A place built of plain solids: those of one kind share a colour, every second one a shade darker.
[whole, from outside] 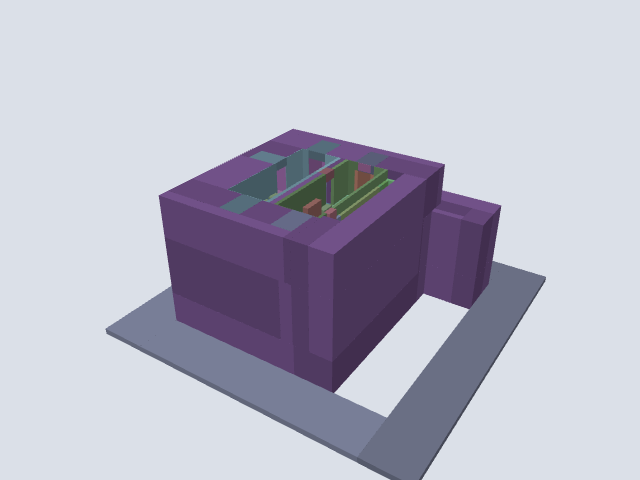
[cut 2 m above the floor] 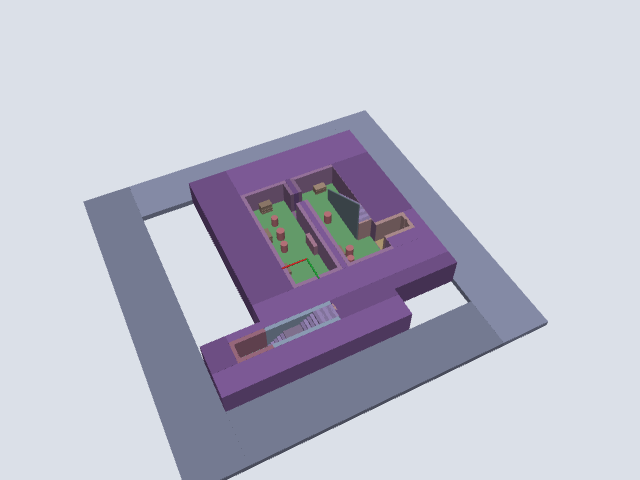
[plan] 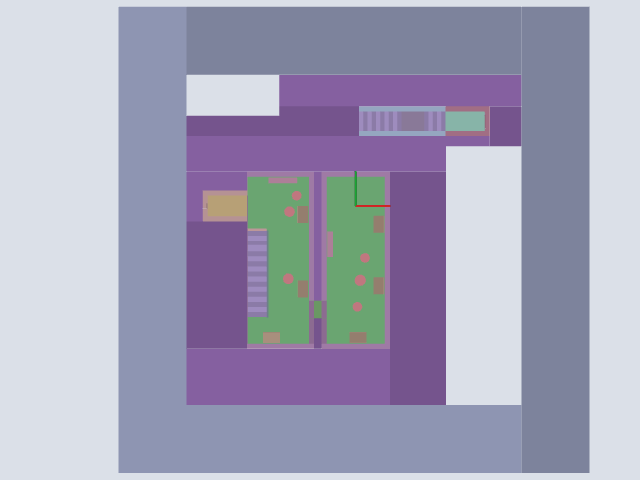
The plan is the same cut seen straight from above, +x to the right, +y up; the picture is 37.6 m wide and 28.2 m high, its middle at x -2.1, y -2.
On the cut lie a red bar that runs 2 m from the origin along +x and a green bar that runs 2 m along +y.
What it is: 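A hall keep with a forebuilding along a short face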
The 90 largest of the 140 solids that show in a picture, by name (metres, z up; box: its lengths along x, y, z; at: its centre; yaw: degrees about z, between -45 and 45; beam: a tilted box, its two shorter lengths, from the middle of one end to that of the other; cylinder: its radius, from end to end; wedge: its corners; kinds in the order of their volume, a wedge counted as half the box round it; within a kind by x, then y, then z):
{
 "wall_fill_1": {"box": [0.95, 1.74, 3.54], "at": [-9.47, -1.48, 9.66]},
 "wall_fill_2": {"box": [0.95, 1.82, 3.11], "at": [-9.47, 0.0, 1.21]},
 "wall_fill_3": {"box": [3.55, 5.79, 3.54], "at": [-8.17, -5.24, 9.66]},
 "wall_fill_4": {"box": [3.55, 7.49, 3.11], "at": [-8.17, -4.65, 1.21]},
 "wall_fill_5": {"box": [3.55, 2.37, 3.54], "at": [-8.17, 0.57, 9.66]},
 "wall_fill_6": {"box": [3.55, 1.1, 3.11], "at": [-8.17, 1.47, 1.21]},
 "wall_fill_7": {"box": [3.91, 2.6, 3.54], "at": [-7.99, 3.06, 9.66]},
 "wall_fill_8": {"box": [5.02, 2.6, 3.54], "at": [-7.43, -9.44, 9.66]},
 "wall_fill_9": {"box": [10.14, 1.2, 3.11], "at": [-4.87, 4.71, 1.21]},
 "wall_fill_10": {"box": [10.82, 0.95, 5.13], "at": [-4.53, -11.21, 5.33]},
 "wall_fill_11": {"box": [11.34, 0.95, 3.54], "at": [-4.27, -11.21, 9.66]},
 "wall_fill_12": {"box": [11.95, 3.29, 3.11], "at": [-3.97, -10.04, 1.21]},
 "wall_fill_13": {"box": [2.96, 2.6, 3.54], "at": [-2.57, 3.06, 9.66]},
 "wall_fill_14": {"box": [15.24, 2.09, 3.11], "at": [-2.32, 3.06, 1.21]},
 "wall_fill_15": {"box": [15.24, 0.95, 3.54], "at": [-2.32, 4.83, 9.66]},
 "wall_fill_16": {"box": [0.44, 1.81, 3.11], "at": [-2.23, -7.49, 1.21]},
 "wall_fill_17": {"box": [0.44, 6.41, 3.54], "at": [-2.23, -4.93, 9.66]},
 "wall_fill_18": {"box": [0.44, 7.59, 3.11], "at": [-2.23, -1.78, 1.21]},
 "wall_fill_19": {"box": [0.44, 2.28, 3.54], "at": [-2.23, 0.62, 9.66]},
 "wall_fill_20": {"box": [4.69, 1.74, 3.11], "at": [-2.15, 4.98, 1.21]},
 "wall_fill_21": {"box": [2.7, 2.6, 3.54], "at": [-1.71, -9.44, 9.66]},
 "wall_fill_22": {"box": [1.07, 3.55, 5.13], "at": [1.41, -9.91, 5.33]},
 "wall_fill_23": {"box": [0.55, 3.55, 3.54], "at": [1.67, -9.91, 9.66]},
 "wall_fill_24": {"box": [12.37, 0.6, 3.11], "at": [1.69, 3.81, 1.21]},
 "wall_fill_25": {"box": [5.58, 2.09, 5.13], "at": [2.51, 3.06, 5.33]},
 "wall_fill_26": {"box": [14.22, 1.85, 3.11], "at": [2.62, 6.78, 1.21]},
 "wall_fill_27": {"box": [14.22, 1.85, 5.13], "at": [2.62, 6.78, 5.33]},
 "wall_fill_28": {"box": [1.42, 4.01, 3.54], "at": [2.66, -9.68, 9.66]},
 "wall_fill_29": {"box": [1.42, 5.93, 5.13], "at": [2.66, -8.72, 5.33]},
 "wall_fill_30": {"box": [4.6, 2.55, 3.54], "at": [3.0, 3.08, 9.66]},
 "wall_fill_31": {"box": [3.35, 0.21, 5.13], "at": [3.62, 1.91, 5.33]},
 "wall_fill_32": {"box": [3.29, 13.71, 3.11], "at": [3.65, -4.84, 1.21]},
 "wall_fill_33": {"box": [8.16, 0.6, 5.13], "at": [3.8, 3.81, 5.33]},
 "wall_fill_34": {"box": [1.94, 13.5, 5.13], "at": [4.33, -4.94, 5.33]},
 "wall_fill_35": {"box": [1.94, 13.5, 3.54], "at": [4.33, -4.94, 9.66]},
 "wall_fill_36": {"box": [1.85, 2.34, 3.11], "at": [8.8, 4.68, 1.21]},
 "wall_fill_37": {"box": [1.85, 2.34, 5.13], "at": [8.8, 4.68, 5.33]},
 "ground_garden_1": {"box": [4.0, 27.39, 0.5], "at": [-11.94, -1.99, -0.27]},
 "ground_garden_2": {"box": [19.67, 4.0, 0.5], "at": [-0.11, -13.69, -0.27]},
 "ground_garden_3": {"box": [19.67, 4.0, 0.5], "at": [-0.11, 9.7, -0.27]},
 "ground_garden_4": {"box": [4.0, 27.39, 0.5], "at": [11.73, -1.99, -0.27]},
 "wall_cellar_1": {"box": [0.04, 7.79, 3.11], "at": [-6.37, -4.5, 1.21]},
 "wall_cellar_2": {"box": [3.94, 0.3, 3.11], "at": [-4.42, -8.25, 1.21]},
 "wall_cellar_3": {"box": [3.94, 0.3, 3.11], "at": [-4.42, 1.87, 1.21]},
 "wall_cellar_4": {"box": [0.3, 1.81, 3.11], "at": [-2.6, -7.49, 1.21]},
 "wall_cellar_5": {"box": [0.3, 7.59, 3.11], "at": [-2.6, -1.78, 1.21]},
 "wall_cellar_6": {"box": [0.3, 1.81, 3.11], "at": [-1.86, -7.49, 1.21]},
 "wall_cellar_7": {"box": [0.3, 7.59, 3.11], "at": [-1.86, -1.78, 1.21]},
 "wall_cellar_8": {"box": [4.02, 0.3, 3.11], "at": [0.0, -8.25, 1.21]},
 "wall_cellar_9": {"box": [4.02, 0.3, 3.11], "at": [0.0, 1.87, 1.21]},
 "wall_cellar_10": {"box": [0.3, 10.41, 3.11], "at": [1.86, -3.19, 1.21]},
 "floor_cellar_1": {"box": [3.61, 9.82, 0.35], "at": [-4.55, -3.19, -0.18]},
 "floor_cellar_2": {"box": [3.42, 9.82, 0.35], "at": [0.0, -3.19, -0.18]},
 "wall_fore_flight_1": {"box": [5.07, 0.3, 6.06], "at": [2.73, 4.26, 2.68]},
 "wall_fore_flight_2": {"box": [5.07, 0.3, 6.06], "at": [2.73, 5.7, 2.68]},
 "wall_great_chamber_1": {"box": [0.3, 6.41, 3.54], "at": [-1.86, -4.93, 9.66]},
 "wall_great_chamber_2": {"box": [0.3, 2.28, 3.54], "at": [-1.86, 0.62, 9.66]},
 "wall_great_chamber_3": {"box": [0.24, 8.12, 3.54], "at": [1.83, -2.3, 9.66]},
 "wall_flight_1": {"box": [0.24, 5.79, 7.88], "at": [2.07, -2.86, 6.7]},
 "wall_over_emb_inner_chamber_1": {"box": [2.64, 1.74, 0.74], "at": [-7.67, -1.48, 11.06]},
 "wall_over_emb_inner_chamber_2": {"box": [1.99, 2.64, 0.74], "at": [-5.04, 3.04, 11.06]},
 "wall_over_emb_inner_chamber_3": {"box": [1.87, 2.64, 0.74], "at": [-3.99, -9.42, 11.06]},
 "step_1": {"box": [1.12, 0.38, 2.12], "at": [-5.79, -3.07, 1.01]},
 "step_2": {"box": [1.12, 0.38, 2.3], "at": [-5.79, -2.77, 1.1]},
 "step_3": {"box": [1.12, 0.38, 2.47], "at": [-5.79, -2.47, 1.18]},
 "step_4": {"box": [1.12, 0.38, 2.64], "at": [-5.79, -2.17, 1.27]},
 "step_5": {"box": [1.12, 0.38, 2.82], "at": [-5.79, -1.87, 1.36]},
 "step_6": {"box": [1.12, 0.38, 2.99], "at": [-5.79, -1.58, 1.44]},
 "step_7": {"box": [0.34, 1.14, 2.98], "at": [0.28, 4.98, 1.44]},
 "step_8": {"box": [0.34, 1.15, 2.8], "at": [0.53, 4.98, 1.35]},
 "step_9": {"box": [0.34, 1.15, 2.61], "at": [0.78, 4.98, 1.26]},
 "step_10": {"box": [0.34, 1.15, 2.43], "at": [1.02, 4.98, 1.16]},
 "wall_lobby_1": {"box": [2.61, 0.3, 6.06], "at": [6.57, 4.26, 2.68]},
 "wall_lobby_2": {"box": [2.61, 0.3, 6.06], "at": [6.57, 5.7, 2.68]},
 "wall_inner_chamber_1": {"box": [0.04, 6.09, 3.54], "at": [-6.37, -5.09, 9.66]},
 "wall_inner_chamber_2": {"box": [0.3, 6.41, 3.54], "at": [-2.6, -4.93, 9.66]},
 "wall_over_emb_great_chamber_1": {"box": [1.8, 2.64, 0.74], "at": [-0.2, 3.04, 11.06]},
 "wall_over_emb_great_chamber_2": {"box": [1.75, 2.64, 0.74], "at": [0.52, -9.42, 11.06]},
 "wall_emb_cellar_1": {"box": [2.64, 0.3, 2.8], "at": [-7.67, -0.76, 1.05]},
 "wall_emb_cellar_2": {"box": [2.64, 0.3, 2.8], "at": [-7.67, 0.76, 1.05]},
 "wall_emb_inner_chamber_1": {"box": [2.64, 0.15, 2.8], "at": [-7.67, -0.69, 9.29]},
 "wall_emb_inner_chamber_2": {"box": [0.3, 2.64, 2.8], "at": [-5.88, 3.04, 9.29]},
 "wall_emb_great_chamber_1": {"box": [0.3, 2.64, 2.8], "at": [-0.94, 3.04, 9.29]},
 "floor_l1a_1": {"box": [1.37, 1.15, 1.15], "at": [3.34, 4.98, 0.52]},
 "hooded_fireplace_great_chamber_1": {"box": [0.5, 1.87, 1.69], "at": [-1.46, -4.07, 9.07]},
 "wall_over_foot_1": {"box": [0.24, 0.92, 5.03], "at": [2.07, 0.95, 8.13]},
 "wall_1": {"wedge": [[-5.23, -6.56, -0.05], [-5.23, -6.56, 1.18], [-5.23, -1.45, -0.05], [-5.23, -1.45, 4.14], [-5.13, -6.56, -0.05], [-5.13, -6.56, 1.18], [-5.13, -1.45, -0.05], [-5.13, -1.45, 4.14]]},
 "floor_emb_cellar_1": {"box": [2.35, 1.23, 0.35], "at": [-7.52, 0.0, -0.18]},
 "floor_lobby_1": {"box": [2.31, 1.15, 0.35], "at": [6.42, 4.98, -0.18]},
 "wall_over_door_1": {"box": [1.04, 1.21, 0.74], "at": [-2.23, -1.12, 11.06]}
}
